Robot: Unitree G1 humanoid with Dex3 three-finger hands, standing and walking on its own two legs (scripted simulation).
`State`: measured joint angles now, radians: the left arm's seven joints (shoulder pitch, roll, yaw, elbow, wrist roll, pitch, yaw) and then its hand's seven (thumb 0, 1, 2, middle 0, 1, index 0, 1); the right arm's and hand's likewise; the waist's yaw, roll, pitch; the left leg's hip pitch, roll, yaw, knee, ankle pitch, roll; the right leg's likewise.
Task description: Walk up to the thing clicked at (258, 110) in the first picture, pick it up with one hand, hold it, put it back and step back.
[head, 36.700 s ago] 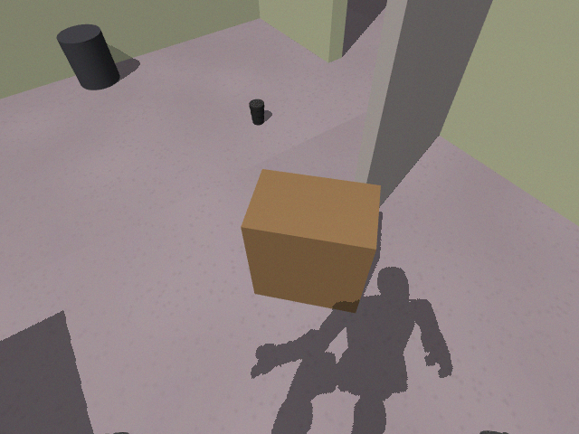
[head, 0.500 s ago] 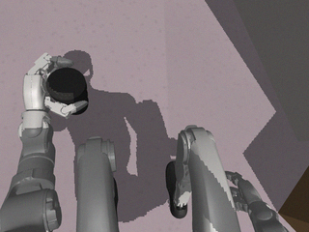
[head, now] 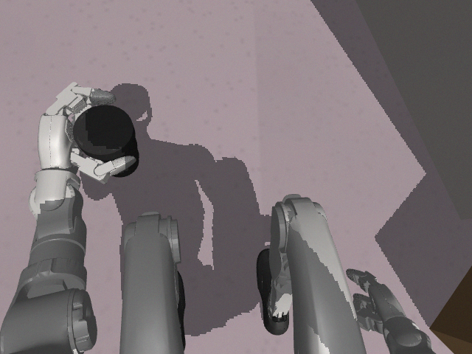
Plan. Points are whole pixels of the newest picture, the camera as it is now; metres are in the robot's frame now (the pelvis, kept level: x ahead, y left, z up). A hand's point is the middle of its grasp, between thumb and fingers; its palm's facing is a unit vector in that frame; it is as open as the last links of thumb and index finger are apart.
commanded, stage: lift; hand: left
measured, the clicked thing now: (113, 147) +0.44 +0.18 -0.07
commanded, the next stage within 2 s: hold in 1.96 s
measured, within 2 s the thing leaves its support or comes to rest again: neither
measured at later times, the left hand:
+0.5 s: hand (61, 116) +0.41 +0.19 +0.09, palm faces -0.02 -1.00 -0.06, open 11.2 cm
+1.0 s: hand out of the picture +0.39 +0.18 +0.26, palm faces +0.01 -1.00 -0.05, open 11.2 cm
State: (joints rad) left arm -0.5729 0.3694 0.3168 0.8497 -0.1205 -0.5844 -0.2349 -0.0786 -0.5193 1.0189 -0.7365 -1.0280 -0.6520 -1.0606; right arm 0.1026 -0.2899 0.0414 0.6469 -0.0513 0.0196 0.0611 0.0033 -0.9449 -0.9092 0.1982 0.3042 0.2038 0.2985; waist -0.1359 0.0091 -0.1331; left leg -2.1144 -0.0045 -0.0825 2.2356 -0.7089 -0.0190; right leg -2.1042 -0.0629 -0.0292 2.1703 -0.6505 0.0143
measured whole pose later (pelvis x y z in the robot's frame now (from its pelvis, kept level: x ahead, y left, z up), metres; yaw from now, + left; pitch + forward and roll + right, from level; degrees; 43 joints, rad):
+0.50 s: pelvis +0.01 +0.00 +0.09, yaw +1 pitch +33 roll -3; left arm -0.34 0.31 0.22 0.45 -0.18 -0.39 -0.19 -0.08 -0.52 1.03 -0.73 -1.04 -0.64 -1.07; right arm 0.11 -0.27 0.00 0.60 0.03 -0.02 0.00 0.01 -0.92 -0.90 0.20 0.30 0.20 0.30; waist -0.07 0.03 -0.19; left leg -1.82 0.01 -0.06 1.94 -0.69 -0.01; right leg -1.82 -0.06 -0.03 1.88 -0.64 0.02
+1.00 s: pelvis +0.05 +0.00 +0.24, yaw +1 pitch +22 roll -3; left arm -0.15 0.28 0.14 0.32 -0.19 -0.27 -0.12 -0.08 -0.52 1.04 -0.72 -1.05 -0.64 -1.08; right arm 0.18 -0.24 0.01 0.62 0.05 -0.06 -0.04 0.01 -0.90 -0.90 0.20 0.30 0.20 0.30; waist -0.05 0.03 -0.16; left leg -1.22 0.03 -0.05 1.44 -0.61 -0.01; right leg -1.21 -0.04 -0.06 1.37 -0.55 0.02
